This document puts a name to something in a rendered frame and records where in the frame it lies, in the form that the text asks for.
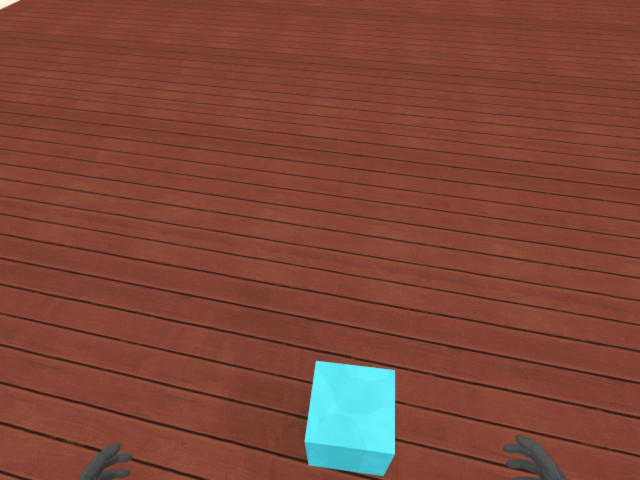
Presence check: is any carton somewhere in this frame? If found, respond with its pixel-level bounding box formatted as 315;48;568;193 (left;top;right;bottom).
305;361;395;476

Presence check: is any right robot hand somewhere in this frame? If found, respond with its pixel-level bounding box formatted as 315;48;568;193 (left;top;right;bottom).
503;435;568;480

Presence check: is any left robot hand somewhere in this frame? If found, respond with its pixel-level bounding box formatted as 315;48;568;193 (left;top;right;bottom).
78;443;133;480

